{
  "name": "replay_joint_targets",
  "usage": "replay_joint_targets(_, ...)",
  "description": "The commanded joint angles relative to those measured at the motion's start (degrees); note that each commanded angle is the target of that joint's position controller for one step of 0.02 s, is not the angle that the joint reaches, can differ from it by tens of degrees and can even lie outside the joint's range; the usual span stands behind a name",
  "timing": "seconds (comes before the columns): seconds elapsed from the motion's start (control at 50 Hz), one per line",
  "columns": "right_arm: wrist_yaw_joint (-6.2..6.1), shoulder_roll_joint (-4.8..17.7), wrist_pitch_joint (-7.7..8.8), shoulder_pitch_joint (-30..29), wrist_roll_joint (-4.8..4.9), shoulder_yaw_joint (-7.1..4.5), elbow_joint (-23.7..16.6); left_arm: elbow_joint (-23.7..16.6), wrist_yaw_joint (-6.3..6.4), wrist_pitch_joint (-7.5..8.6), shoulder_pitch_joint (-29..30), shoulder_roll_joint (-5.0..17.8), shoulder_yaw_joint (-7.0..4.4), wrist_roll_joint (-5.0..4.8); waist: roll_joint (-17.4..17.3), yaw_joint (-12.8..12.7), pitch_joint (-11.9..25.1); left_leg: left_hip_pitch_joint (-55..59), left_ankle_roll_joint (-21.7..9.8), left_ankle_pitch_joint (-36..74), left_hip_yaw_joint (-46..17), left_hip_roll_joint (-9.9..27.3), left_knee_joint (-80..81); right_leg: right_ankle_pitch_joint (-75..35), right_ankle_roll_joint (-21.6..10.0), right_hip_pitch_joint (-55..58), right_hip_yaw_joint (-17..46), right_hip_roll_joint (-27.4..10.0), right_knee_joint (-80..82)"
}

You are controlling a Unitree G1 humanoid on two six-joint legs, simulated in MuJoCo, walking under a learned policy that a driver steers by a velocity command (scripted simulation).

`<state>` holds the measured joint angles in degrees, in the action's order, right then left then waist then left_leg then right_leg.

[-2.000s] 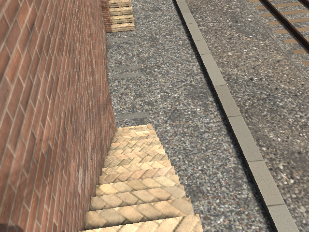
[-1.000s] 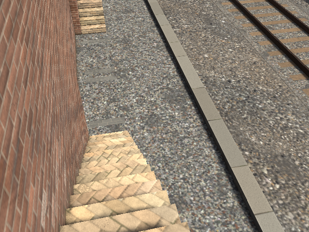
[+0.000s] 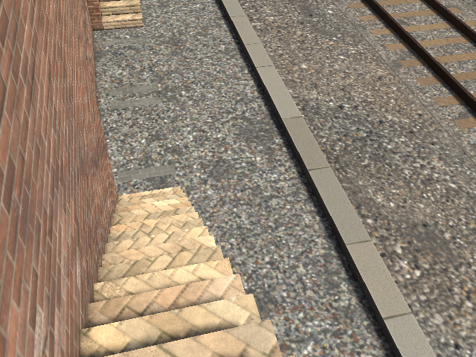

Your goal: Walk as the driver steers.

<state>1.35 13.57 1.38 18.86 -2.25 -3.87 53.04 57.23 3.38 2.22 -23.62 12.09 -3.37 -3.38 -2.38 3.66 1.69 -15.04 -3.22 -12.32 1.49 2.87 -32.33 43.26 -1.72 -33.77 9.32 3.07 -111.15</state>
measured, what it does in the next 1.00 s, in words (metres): goes down, turning left: right foot 0.19 m lower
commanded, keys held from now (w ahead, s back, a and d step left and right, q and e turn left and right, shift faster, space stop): w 0.38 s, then w+q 0.12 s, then q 0.50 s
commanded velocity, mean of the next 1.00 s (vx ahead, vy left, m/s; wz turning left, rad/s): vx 0.35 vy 0.00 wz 0.24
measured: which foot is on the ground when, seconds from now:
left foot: down 0.00-0.44, up 0.46-1.00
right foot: up 0.00-0.44, down 0.46-1.00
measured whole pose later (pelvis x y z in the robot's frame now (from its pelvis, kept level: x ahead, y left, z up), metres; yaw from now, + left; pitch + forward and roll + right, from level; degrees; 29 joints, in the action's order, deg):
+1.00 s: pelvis +0.37 +0.03 -0.29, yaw +15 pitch -1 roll -3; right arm 3.4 14.8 -5.0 1.5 2.0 -5.2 38.4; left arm 47.6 5.0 1.3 -20.8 13.2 -2.2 0.2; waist -2.7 -6.5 -0.6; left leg -32.1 1.8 24.3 -5.9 3.5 -33.9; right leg 43.6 7.1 -11.9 -12.1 -10.6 -59.5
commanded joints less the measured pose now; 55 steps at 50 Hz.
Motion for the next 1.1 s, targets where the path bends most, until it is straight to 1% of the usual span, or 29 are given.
replay_joint_targets(0.02, 2.16, 5.2, -0.66, 20.0, 2.60, -0.29, 8.9, -6.2, -0.81, 1.93, -6.0, -5.1, 1.66, -2.02, -13.2, -7.0, -1.3, 15.1, -3.0, 38.4, -19.3, 16.5, -4.8, -11.7, -5.9, -33.7, 1.7, -0.1, -7.8)
replay_joint_targets(0.04, 2.09, 6.9, -0.54, 15.9, 2.57, -1.14, 9.2, -8.8, -0.37, 1.14, 0.6, -4.2, 2.16, -2.89, -9.7, -8.2, -1.4, 8.6, -7.2, 12.6, -29.3, 19.7, 2.2, -14.7, -6.2, -35.6, -1.4, -4.3, -6.1)
replay_joint_targets(0.06, 1.43, 1.8, 0.53, 8.7, 1.42, 0.67, 6.5, -9.0, -0.20, 0.48, 6.0, 0.1, 1.17, -3.05, 1.1, -8.9, -4.1, -0.3, -4.0, -3.2, -29.8, 15.8, 5.5, -28.5, -6.6, -33.5, 2.5, -6.7, 7.3)
replay_joint_targets(0.1, -1.98, -1.4, 2.83, 1.8, 0.80, 2.45, 5.4, -10.7, 0.09, -0.37, 9.2, 3.1, 0.78, -1.32, 1.5, -11.6, -10.8, -15.7, -4.2, 10.9, -26.3, 14.9, 1.3, -37.9, -1.3, -25.1, 2.1, -9.0, 25.5)
replay_joint_targets(0.12, -3.26, -1.4, 2.56, 2.8, 1.05, 2.46, 6.8, -11.1, -0.35, -1.01, 9.2, -0.7, 1.85, 0.70, -1.5, -11.1, -9.3, -16.9, -5.0, 12.6, -22.9, 12.3, -0.8, -42.2, 0.7, -19.6, -1.9, -10.1, 32.3)
replay_joint_targets(0.16, -3.64, 4.3, 2.70, 6.1, -0.16, 1.16, 6.5, -10.6, -1.17, -1.31, 9.0, -1.7, 1.88, 0.69, -4.5, -9.2, -6.3, -21.8, -6.3, 12.7, -21.4, 10.6, 0.2, -46.1, 1.9, -6.5, -6.1, -7.5, 33.5)
replay_joint_targets(0.22, -5.26, -0.7, 2.73, 17.8, 3.51, 1.17, 8.0, -12.4, -3.00, -1.53, 17.1, 1.3, 0.78, -0.43, -2.7, -3.2, -8.0, 0.7, -6.0, -7.3, -23.6, 9.3, -11.8, -57.7, -0.4, -27.4, 1.5, -9.7, 50.6)
replay_joint_targets(0.26, -5.66, 0.2, 2.05, 23.4, 3.35, -0.04, 8.4, -14.4, -3.93, -0.22, 23.8, 0.0, 1.24, -0.03, -5.7, 1.1, -9.1, 9.3, -6.5, -2.4, -28.8, 10.6, -13.6, -50.4, -1.0, -36.4, 1.4, -8.7, 54.4)
replay_joint_targets(0.28, -6.58, -4.3, 1.42, 19.9, 3.49, 1.62, 7.4, -14.4, -5.25, -0.32, 22.6, -0.3, 1.44, 1.07, -0.6, -0.1, -9.1, 3.8, -6.5, -3.7, -20.3, 6.3, -17.4, -65.2, -0.4, -27.5, 1.2, -9.5, 68.4)
replay_joint_targets(0.32, -6.69, -2.5, 0.58, 14.6, 4.48, 1.23, 6.1, -16.5, -6.23, -1.10, 26.6, -2.4, 1.76, 0.98, 0.6, 1.5, -10.3, -14.9, -6.7, -12.1, -14.1, 3.1, -14.8, -71.9, 1.2, -3.7, -7.8, -5.4, 74.6)
replay_joint_targets(0.36, -5.67, 1.3, 0.45, 11.6, 3.99, 0.21, 5.0, -16.3, -5.45, -2.44, 23.0, -2.2, 1.43, -0.01, -3.9, 2.5, -11.2, -18.8, -8.1, -11.0, -12.6, 4.6, -16.5, -65.4, 1.4, 4.4, -9.6, -4.8, 75.9)
replay_joint_targets(0.4, -4.46, 3.9, 0.91, 1.1, 4.05, -0.93, 3.9, -10.1, -5.38, -3.28, 7.8, 3.3, -0.99, 1.29, -8.3, -6.8, -5.3, -21.8, -7.0, -4.6, -14.2, 6.1, -30.5, -67.3, 0.3, 16.7, -10.8, -4.1, 63.9)
replay_joint_targets(0.44, -3.11, 0.2, 1.01, 3.6, 4.96, -0.71, 4.7, -4.2, -4.38, -2.86, -7.6, 4.5, -2.59, 0.89, 0.6, -13.2, -1.6, -12.4, -1.7, 7.4, -4.9, -2.2, -54.6, -55.9, -1.8, 29.9, -16.2, -5.1, 95.0)
replay_joint_targets(0.46, -2.84, -1.4, 1.66, 4.4, 4.53, -1.24, 5.4, 0.3, -4.09, -1.83, -18.0, 4.5, -2.62, 2.92, 10.8, -16.9, -2.5, -28.3, 0.7, -19.9, -6.8, -10.7, -83.9, -65.1, -6.3, 45.5, -9.9, -11.7, 94.3)
replay_joint_targets(0.48, -3.02, -5.8, 2.62, 3.9, 4.79, -0.29, 3.2, 2.4, -4.89, -0.85, -19.5, 2.1, 0.19, 5.52, 19.5, -14.5, -1.3, -43.4, 0.5, -44.1, -13.4, -14.2, -98.6, -94.4, -7.2, 50.3, -3.7, -17.9, 74.3)
replay_joint_targets(0.5, -3.25, -3.9, 2.73, 9.8, 6.62, -0.33, 0.2, 0.6, -5.73, 0.11, -17.2, 1.5, 1.37, 6.28, 20.0, -7.8, 4.6, -47.8, 0.6, -39.5, -17.6, -13.5, -94.8, -104.7, -11.6, 52.0, 6.3, -24.1, 72.2)
replay_joint_targets(0.54, -3.67, -3.9, 0.55, 3.3, 8.27, 1.14, -5.7, 3.0, -6.44, 1.22, -14.7, 6.9, 0.17, 5.07, 10.9, -5.6, 6.5, -54.8, 1.2, -29.3, -14.2, -7.4, -84.8, -54.8, -18.4, 44.9, 18.9, -31.8, 83.5)
replay_joint_targets(0.56, -4.28, -1.8, -1.56, 1.0, 8.45, 0.86, -6.1, 1.5, -6.52, 0.75, -8.5, 4.2, 1.00, 6.31, 3.7, -2.9, 3.5, -52.1, 0.9, -18.9, -15.2, -4.4, -74.6, -30.9, -16.8, 32.8, 20.1, -31.0, 88.6)
replay_joint_targets(0.6, -4.36, 0.6, -4.73, -3.2, 5.81, 0.23, -8.2, -1.0, -5.37, 1.46, 0.1, 0.9, 3.19, 7.29, 5.3, -0.8, -4.9, -49.4, 2.0, -4.4, -16.2, -3.4, -64.9, -30.6, -12.9, 15.5, 15.0, -27.7, 90.0)
replay_joint_targets(0.64, -4.15, -3.1, -6.36, -0.4, 2.32, 0.75, -8.1, -2.0, -3.36, 1.77, 5.7, -3.8, 6.18, 7.87, 8.5, 2.6, -2.7, -34.4, 4.3, 9.8, -13.5, -2.4, -48.8, -44.7, -9.8, 5.6, 3.3, -20.6, 86.4)
replay_joint_targets(0.68, -4.18, -3.3, -6.62, 2.4, 2.82, 1.09, -7.3, -2.5, -2.49, 2.16, 5.2, 2.8, 5.28, 7.54, 11.1, 2.6, 1.8, -28.2, 5.7, 17.8, -8.6, -3.3, -52.1, -55.9, -8.6, 7.6, -2.3, -19.5, 83.9)
replay_joint_targets(0.7, -4.29, -0.1, -6.66, -6.3, 3.35, 0.10, -11.5, -3.2, -1.37, 2.29, -0.8, 5.2, 3.96, 5.81, 11.1, -2.9, -1.3, -41.6, 5.7, 20.1, -11.3, -4.6, -49.9, -49.6, -7.8, 18.3, -0.5, -20.5, 82.8)
replay_joint_targets(0.74, -3.78, 1.9, -6.40, -16.7, 4.05, -0.45, -16.4, -2.9, -0.16, 1.48, -8.3, 3.6, 3.83, 5.34, 10.8, -7.8, -5.6, -52.4, 4.4, 18.6, -18.6, -3.8, -40.1, -40.8, -7.8, 28.4, 4.1, -23.7, 83.0)
replay_joint_targets(0.88, 1.41, -1.2, -6.16, -21.0, 4.72, -0.42, -19.0, -8.4, 1.93, -0.73, -1.9, 6.4, 0.76, 2.82, 8.0, -8.9, -8.9, -25.5, 4.6, 40.5, -9.7, -1.6, -9.8, -21.7, -1.2, 13.3, -12.5, -20.9, 77.6)
replay_joint_targets(0.98, 2.39, 6.0, -5.99, -18.6, 3.95, -2.80, -16.3, -13.2, 1.98, -0.43, 5.9, 11.8, -1.83, 3.82, 6.9, -8.6, -5.1, -14.2, 5.1, 35.8, -5.5, 1.4, -0.6, -19.1, 1.2, 16.0, -13.0, -21.8, 63.2)
replay_joint_targets(1.02, 2.66, 7.9, -3.93, -11.0, 3.93, -3.60, -10.7, -9.8, 1.64, -0.93, 0.5, 7.6, -1.05, 2.91, 2.9, -9.1, -5.7, -9.0, 4.7, 39.1, -3.9, 2.4, 16.1, -17.5, 1.9, 23.0, -12.8, -19.2, 50.4)
replay_joint_targets(1.06, 1.35, 13.1, -1.98, 12.3, 0.90, -6.04, -2.1, -9.4, 0.48, -0.28, 4.4, 7.1, 0.12, 1.93, 0.0, 2.5, -0.2, 16.7, 3.6, 46.4, 3.2, -2.1, 23.3, -20.3, 6.9, 14.7, -20.5, -11.8, 23.7)
replay_joint_targets(1.08, 1.48, 17.6, -1.42, 15.6, -1.52, -5.55, -0.9, -9.3, 0.24, -0.26, 1.5, 2.6, 0.28, 1.98, -13.9, 1.0, 1.3, 31.4, 0.1, 67.1, -6.7, 4.4, 6.6, 13.2, 10.5, -8.1, -18.3, -6.3, -7.7)
replay_joint_targets(1.1, 2.40, 23.7, -2.17, 11.4, -0.27, -4.46, -4.0, -13.4, -0.80, 0.57, -1.5, -1.8, 1.24, 1.92, -25.1, -3.4, 9.6, 41.7, -6.5, 97.1, -17.8, 9.9, -10.4, 22.4, 12.5, -26.0, -9.8, -3.4, -24.0)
